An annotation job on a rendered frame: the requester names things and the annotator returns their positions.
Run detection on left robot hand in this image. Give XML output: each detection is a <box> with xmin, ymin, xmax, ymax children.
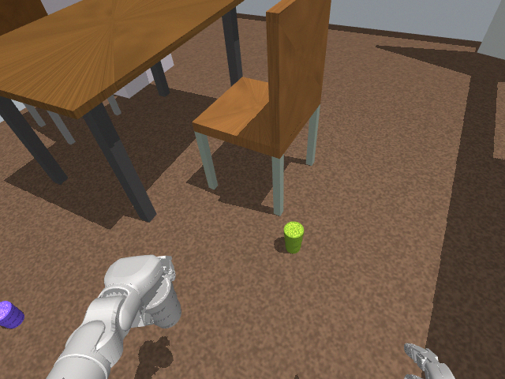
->
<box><xmin>104</xmin><ymin>254</ymin><xmax>176</xmax><ymax>328</ymax></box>

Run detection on table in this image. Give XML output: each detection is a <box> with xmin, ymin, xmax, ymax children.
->
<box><xmin>0</xmin><ymin>0</ymin><xmax>244</xmax><ymax>223</ymax></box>

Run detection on left robot arm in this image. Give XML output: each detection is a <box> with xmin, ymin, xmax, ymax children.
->
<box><xmin>46</xmin><ymin>283</ymin><xmax>141</xmax><ymax>379</ymax></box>

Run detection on right robot hand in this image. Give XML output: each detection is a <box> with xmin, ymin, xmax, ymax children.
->
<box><xmin>404</xmin><ymin>343</ymin><xmax>455</xmax><ymax>379</ymax></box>

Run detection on chair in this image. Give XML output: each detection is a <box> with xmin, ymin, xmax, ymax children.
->
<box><xmin>192</xmin><ymin>0</ymin><xmax>331</xmax><ymax>216</ymax></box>
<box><xmin>0</xmin><ymin>0</ymin><xmax>121</xmax><ymax>144</ymax></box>

